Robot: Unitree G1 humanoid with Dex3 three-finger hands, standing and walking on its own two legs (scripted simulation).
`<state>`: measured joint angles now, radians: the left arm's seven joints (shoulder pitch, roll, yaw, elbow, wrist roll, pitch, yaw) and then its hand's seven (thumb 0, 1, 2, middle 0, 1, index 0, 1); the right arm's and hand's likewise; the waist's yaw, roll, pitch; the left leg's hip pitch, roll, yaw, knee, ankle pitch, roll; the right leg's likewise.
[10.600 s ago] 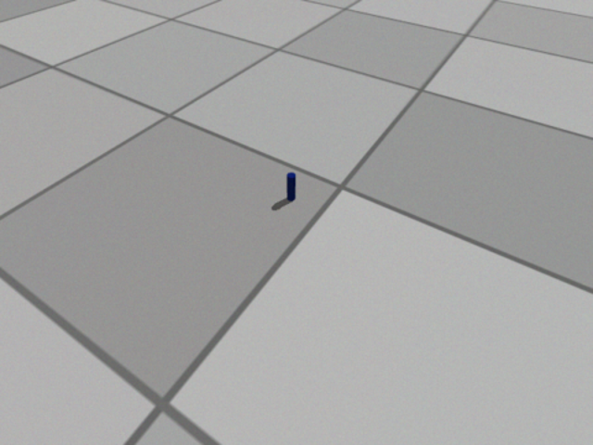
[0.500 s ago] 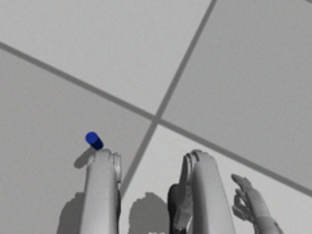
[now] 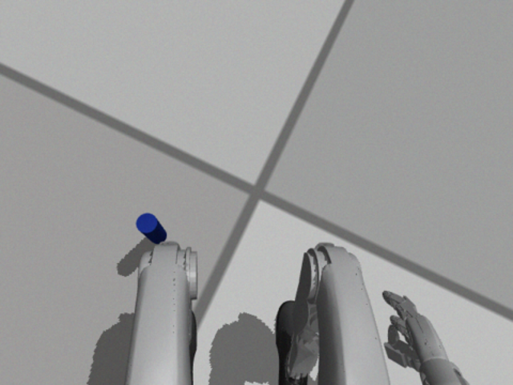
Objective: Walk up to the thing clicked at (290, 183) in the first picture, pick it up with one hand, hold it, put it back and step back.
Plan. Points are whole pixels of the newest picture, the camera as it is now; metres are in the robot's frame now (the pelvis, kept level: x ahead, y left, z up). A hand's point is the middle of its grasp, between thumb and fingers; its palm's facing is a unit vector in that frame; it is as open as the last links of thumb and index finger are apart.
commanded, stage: go down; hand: left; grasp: from the side
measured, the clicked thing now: (153, 230) +0.38 +0.21 -0.32
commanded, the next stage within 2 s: approach in 0.38 s
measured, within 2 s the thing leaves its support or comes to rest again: neither
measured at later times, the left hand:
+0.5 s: hand out of the picture +0.32 +0.39 +0.00, palm faces +0.10 -0.98 -0.16, open 17.3 cm
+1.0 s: hand (73, 237) +0.34 +0.32 -0.19, palm faces +0.00 -1.00 +0.02, open 16.9 cm
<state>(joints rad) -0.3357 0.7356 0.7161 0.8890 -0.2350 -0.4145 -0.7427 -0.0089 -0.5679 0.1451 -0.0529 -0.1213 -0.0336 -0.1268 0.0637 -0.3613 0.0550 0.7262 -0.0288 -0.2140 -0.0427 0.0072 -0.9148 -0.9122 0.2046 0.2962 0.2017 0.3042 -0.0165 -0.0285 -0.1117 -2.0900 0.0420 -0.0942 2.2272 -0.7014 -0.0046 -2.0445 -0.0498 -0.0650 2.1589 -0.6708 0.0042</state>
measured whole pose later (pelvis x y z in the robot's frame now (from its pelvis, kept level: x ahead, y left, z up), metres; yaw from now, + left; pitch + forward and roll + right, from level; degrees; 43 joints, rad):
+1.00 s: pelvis -0.01 +0.00 -0.08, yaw -4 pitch +23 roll -9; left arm -0.44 0.72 0.71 1.20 -0.32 -0.82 -0.82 -0.01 -0.41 0.13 -0.05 -0.09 -0.01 -0.11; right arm -0.10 -0.37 0.22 0.69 -0.14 -0.23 0.02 0.01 -0.90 -0.91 0.21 0.30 0.20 0.30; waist -0.12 -0.17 0.09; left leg -2.22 0.05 -0.19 2.53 -0.72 -0.01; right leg -2.16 -0.02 -0.12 2.40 -0.64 0.01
